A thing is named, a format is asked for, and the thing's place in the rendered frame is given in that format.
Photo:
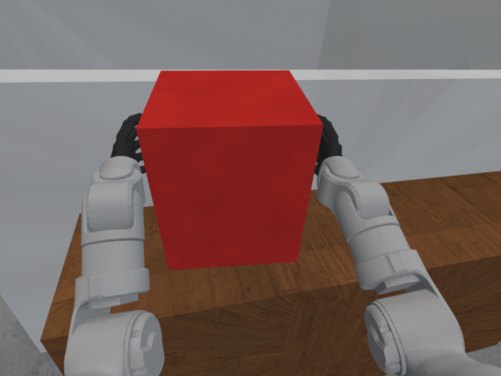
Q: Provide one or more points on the robot left forearm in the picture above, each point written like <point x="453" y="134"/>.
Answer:
<point x="112" y="234"/>

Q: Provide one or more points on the carton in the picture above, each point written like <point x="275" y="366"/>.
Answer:
<point x="230" y="158"/>

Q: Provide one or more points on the robot right forearm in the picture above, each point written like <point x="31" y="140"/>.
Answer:
<point x="383" y="258"/>

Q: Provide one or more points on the robot right hand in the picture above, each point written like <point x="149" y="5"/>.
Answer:
<point x="329" y="145"/>

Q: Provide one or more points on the robot right upper arm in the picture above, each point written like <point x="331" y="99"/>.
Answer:
<point x="413" y="334"/>

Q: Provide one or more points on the robot left upper arm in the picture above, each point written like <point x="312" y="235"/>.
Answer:
<point x="117" y="344"/>

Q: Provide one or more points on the pedestal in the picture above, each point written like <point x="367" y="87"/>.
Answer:
<point x="306" y="318"/>

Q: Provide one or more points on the robot left hand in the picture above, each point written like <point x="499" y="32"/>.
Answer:
<point x="126" y="145"/>

